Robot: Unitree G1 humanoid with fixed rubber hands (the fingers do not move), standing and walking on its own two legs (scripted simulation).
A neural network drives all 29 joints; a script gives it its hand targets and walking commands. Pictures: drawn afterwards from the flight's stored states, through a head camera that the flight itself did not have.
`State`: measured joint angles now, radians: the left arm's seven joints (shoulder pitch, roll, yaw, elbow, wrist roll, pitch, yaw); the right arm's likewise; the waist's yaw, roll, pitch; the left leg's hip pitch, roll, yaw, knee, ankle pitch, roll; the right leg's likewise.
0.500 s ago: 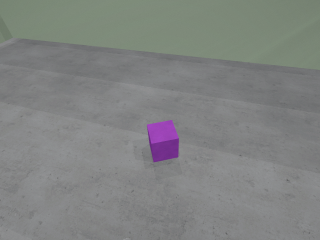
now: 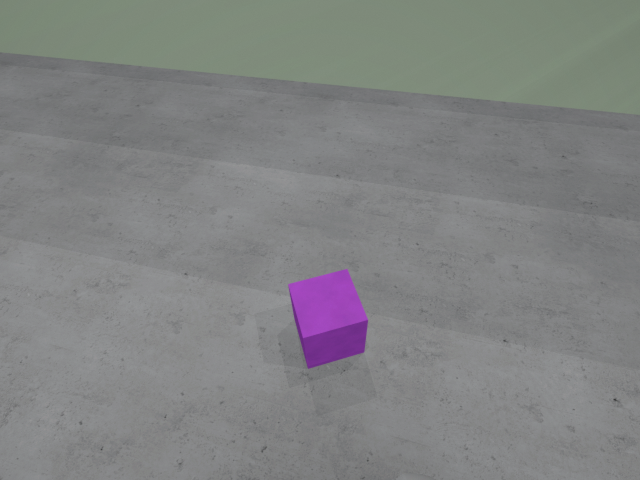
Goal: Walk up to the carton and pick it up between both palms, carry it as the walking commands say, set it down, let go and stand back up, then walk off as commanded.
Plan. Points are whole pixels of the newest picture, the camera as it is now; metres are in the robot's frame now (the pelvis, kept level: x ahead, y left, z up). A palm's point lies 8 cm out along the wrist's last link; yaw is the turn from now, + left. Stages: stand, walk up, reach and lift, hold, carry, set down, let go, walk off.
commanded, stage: walk up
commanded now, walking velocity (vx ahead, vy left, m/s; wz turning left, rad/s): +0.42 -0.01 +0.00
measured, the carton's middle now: (327, 319) +0.69 +0.01 -0.66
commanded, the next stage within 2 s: none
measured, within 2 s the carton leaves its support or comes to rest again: neither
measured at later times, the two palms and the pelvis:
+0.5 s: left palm (220, 432) +0.23 +0.16 -0.11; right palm (557, 446) +0.21 -0.31 -0.15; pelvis +0.22 -0.08 +0.01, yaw +1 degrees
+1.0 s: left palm (204, 448) +0.22 +0.19 -0.15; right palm (529, 402) +0.26 -0.28 -0.11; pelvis +0.19 -0.04 +0.00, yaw +2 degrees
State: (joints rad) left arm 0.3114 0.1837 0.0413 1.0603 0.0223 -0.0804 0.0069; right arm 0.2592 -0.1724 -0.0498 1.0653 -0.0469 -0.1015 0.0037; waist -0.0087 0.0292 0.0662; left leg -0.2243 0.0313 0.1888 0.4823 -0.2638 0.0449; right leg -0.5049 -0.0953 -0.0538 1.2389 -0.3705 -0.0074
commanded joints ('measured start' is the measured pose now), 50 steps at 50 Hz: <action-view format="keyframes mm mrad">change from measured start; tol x32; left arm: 1 -40 -46 -17 -90 -5 50 -29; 9 -176 49 19 -145 -8 55 -43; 13 245 327 98 -30 9 15 3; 50 -10 48 30 -67 -21 150 35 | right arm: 1 90 -119 -6 -17 4 -6 -1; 50 59 -91 -11 -73 52 102 -59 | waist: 1 23 91 120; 9 -10 160 66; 13 127 -386 -291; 31 -6 -217 -96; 37 22 284 -35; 50 -3 121 -136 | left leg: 1 -93 235 -117 -310 398 41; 10 36 189 -79 -72 474 -13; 14 -225 55 -184 667 -313 -74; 38 -146 341 -497 -270 152 151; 40 -135 344 -477 -173 668 175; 50 129 180 -386 -284 -160 46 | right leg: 1 40 -46 -48 -406 216 37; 11 405 34 -55 -766 365 -20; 13 785 -395 510 -928 490 -103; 21 291 -175 118 -982 470 -42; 24 260 -108 -17 -916 1025 -101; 34 102 -126 61 -823 175 -123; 41 86 78 80 -61 -210 9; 50 118 143 19 -598 -170 26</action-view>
